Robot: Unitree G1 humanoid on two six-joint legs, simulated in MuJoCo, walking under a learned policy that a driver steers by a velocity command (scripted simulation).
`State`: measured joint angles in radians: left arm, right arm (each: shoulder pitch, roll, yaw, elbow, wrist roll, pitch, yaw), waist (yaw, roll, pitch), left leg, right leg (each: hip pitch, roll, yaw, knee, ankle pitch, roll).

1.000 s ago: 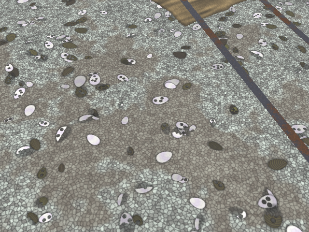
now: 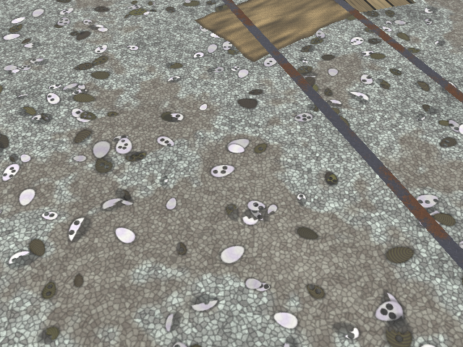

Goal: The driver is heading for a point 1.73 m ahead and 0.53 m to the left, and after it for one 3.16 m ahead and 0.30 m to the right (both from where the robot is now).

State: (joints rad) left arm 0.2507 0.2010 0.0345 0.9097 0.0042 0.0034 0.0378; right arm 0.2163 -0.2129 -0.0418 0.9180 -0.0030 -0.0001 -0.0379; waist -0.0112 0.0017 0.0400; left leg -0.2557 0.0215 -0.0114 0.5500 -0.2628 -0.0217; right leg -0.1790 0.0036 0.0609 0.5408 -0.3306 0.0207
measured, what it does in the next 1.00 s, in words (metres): lifts its left foot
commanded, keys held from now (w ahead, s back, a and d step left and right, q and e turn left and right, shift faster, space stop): no key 0.58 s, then w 0.42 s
